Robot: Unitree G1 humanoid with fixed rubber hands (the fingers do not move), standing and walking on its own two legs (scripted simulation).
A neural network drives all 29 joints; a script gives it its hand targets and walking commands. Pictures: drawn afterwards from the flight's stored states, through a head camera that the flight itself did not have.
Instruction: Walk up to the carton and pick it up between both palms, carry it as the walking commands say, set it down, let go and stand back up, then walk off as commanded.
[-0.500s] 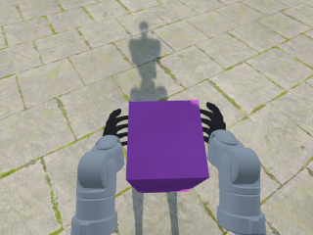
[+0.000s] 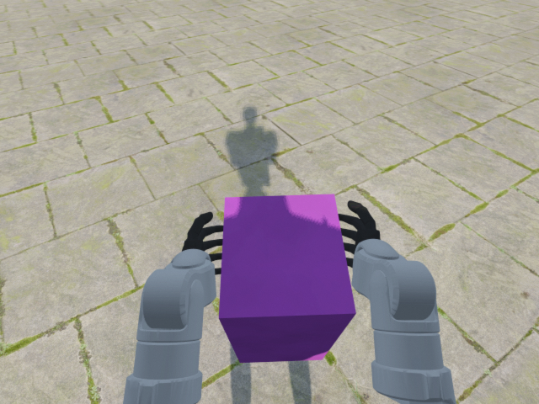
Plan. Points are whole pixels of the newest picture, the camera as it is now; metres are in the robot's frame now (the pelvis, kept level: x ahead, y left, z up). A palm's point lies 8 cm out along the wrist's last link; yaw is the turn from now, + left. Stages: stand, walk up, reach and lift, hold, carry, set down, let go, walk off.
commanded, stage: carry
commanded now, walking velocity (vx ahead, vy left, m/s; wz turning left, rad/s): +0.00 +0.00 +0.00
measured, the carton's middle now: (280, 290) +0.29 +0.01 +0.04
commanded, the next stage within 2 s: hold in 1.92 s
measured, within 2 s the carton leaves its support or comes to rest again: neither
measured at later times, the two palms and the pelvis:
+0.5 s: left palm (197, 283) +0.27 +0.12 +0.08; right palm (364, 273) +0.29 -0.11 +0.09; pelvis -0.01 +0.00 +0.00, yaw +0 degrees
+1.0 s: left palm (198, 283) +0.28 +0.13 +0.07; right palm (361, 272) +0.29 -0.11 +0.08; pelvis -0.01 +0.00 +0.00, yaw +0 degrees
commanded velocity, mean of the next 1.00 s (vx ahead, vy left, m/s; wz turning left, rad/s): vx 0.00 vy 0.00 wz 0.00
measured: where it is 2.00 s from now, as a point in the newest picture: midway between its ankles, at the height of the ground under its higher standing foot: outside the picture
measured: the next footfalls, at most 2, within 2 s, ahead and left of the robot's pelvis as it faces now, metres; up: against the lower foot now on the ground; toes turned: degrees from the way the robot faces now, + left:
none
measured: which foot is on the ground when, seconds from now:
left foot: down 0.00-1.00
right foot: down 0.00-1.00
